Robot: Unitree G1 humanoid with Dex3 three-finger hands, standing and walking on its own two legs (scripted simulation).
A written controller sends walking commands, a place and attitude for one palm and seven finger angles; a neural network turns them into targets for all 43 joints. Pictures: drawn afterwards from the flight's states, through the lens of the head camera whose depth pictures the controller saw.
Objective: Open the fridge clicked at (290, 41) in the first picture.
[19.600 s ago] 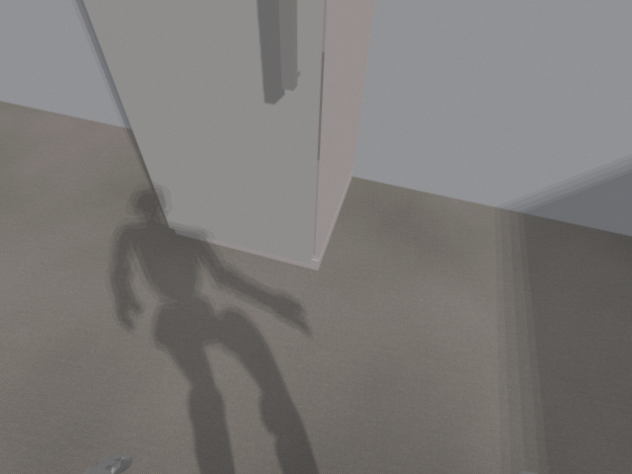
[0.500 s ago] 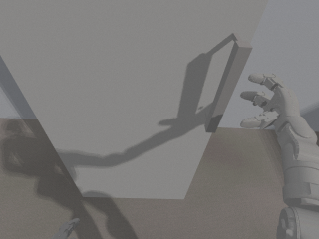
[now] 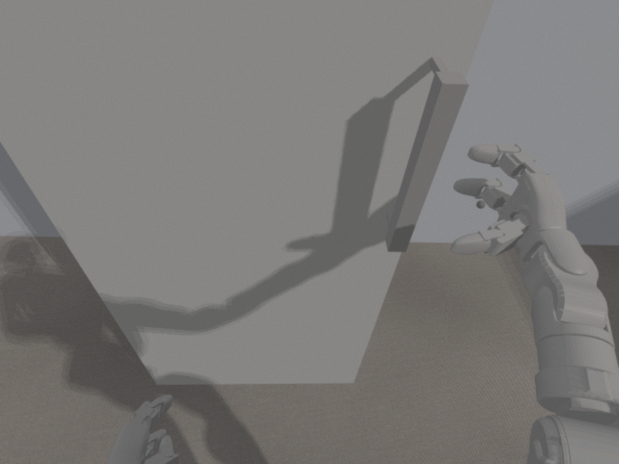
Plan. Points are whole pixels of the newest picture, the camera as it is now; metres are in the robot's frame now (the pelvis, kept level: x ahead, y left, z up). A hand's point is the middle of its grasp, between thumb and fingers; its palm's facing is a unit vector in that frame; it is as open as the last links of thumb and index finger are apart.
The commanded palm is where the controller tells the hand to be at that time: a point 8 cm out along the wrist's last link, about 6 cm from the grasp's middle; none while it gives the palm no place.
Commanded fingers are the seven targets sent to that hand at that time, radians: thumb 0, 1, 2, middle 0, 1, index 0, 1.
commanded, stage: move the hooked fingers beside the handle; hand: right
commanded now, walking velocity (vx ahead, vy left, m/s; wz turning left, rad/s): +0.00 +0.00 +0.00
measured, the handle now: (413, 166) +0.46 -0.09 +0.18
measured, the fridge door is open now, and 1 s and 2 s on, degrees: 0 0 0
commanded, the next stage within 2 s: none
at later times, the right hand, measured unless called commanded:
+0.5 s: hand (485, 179) +0.41 -0.17 +0.20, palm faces -0.05 +1.00 -0.01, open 14.0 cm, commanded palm +0.38 -0.22 +0.19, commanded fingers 0.00 0.50 -0.30 0.30 1.20 0.30 1.20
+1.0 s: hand (486, 194) +0.41 -0.18 +0.18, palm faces -0.06 +1.00 +0.01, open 14.0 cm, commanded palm +0.38 -0.23 +0.18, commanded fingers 0.00 0.50 -0.30 0.30 1.20 0.30 1.20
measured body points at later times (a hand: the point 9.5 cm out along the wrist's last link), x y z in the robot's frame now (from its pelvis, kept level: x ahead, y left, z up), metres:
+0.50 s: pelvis +0.00 +0.00 +0.00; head -0.01 +0.01 +0.45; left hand +0.12 +0.25 -0.10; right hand +0.41 -0.22 +0.20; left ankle -0.01 +0.10 -0.74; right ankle -0.01 -0.09 -0.74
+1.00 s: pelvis +0.00 +0.00 +0.00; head +0.00 +0.02 +0.45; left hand +0.14 +0.25 -0.10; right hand +0.41 -0.23 +0.18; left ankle -0.01 +0.10 -0.74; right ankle -0.01 -0.09 -0.74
